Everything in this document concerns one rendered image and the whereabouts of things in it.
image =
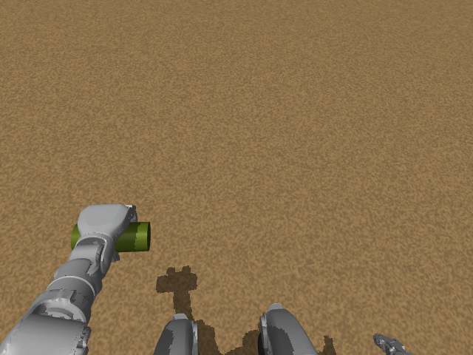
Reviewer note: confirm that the left robot hand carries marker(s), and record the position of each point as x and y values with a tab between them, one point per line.
109	219

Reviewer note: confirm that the left robot arm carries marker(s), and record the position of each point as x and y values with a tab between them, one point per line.
56	322

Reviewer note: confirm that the can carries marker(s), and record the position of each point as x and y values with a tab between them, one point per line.
137	237

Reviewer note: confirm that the right robot hand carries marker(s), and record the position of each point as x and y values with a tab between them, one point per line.
390	346

